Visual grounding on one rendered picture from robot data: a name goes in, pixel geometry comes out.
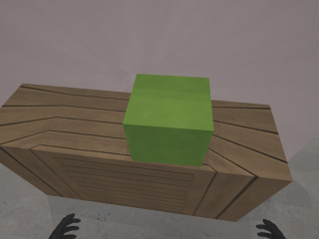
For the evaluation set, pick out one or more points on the robot left hand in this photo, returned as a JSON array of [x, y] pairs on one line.
[[62, 228]]

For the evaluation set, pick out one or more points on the pedestal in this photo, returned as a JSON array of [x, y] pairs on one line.
[[71, 143]]

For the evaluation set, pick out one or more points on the carton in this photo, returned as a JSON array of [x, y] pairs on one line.
[[169, 119]]

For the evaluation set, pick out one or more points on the robot right hand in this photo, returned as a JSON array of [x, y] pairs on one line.
[[271, 227]]

